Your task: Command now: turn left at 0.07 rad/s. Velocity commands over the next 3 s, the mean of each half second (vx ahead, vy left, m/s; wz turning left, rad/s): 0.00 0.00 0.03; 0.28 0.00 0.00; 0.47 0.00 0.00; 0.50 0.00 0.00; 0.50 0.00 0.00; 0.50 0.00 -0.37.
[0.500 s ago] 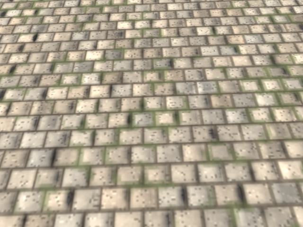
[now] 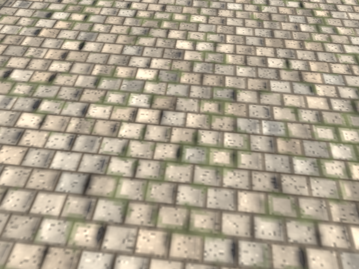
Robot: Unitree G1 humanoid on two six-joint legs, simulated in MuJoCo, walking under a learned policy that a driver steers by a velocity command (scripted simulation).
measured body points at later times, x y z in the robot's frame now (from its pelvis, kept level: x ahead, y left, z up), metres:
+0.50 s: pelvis +0.00 +0.00 +0.00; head +0.01 +0.00 +0.45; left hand +0.07 +0.28 -0.14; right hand +0.10 -0.26 -0.12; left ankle -0.02 +0.11 -0.74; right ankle +0.00 -0.16 -0.74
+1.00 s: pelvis +0.11 -0.06 +0.01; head +0.13 -0.08 +0.46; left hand +0.05 +0.19 -0.12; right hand +0.26 -0.32 -0.11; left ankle +0.19 +0.11 -0.67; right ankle +0.02 -0.14 -0.74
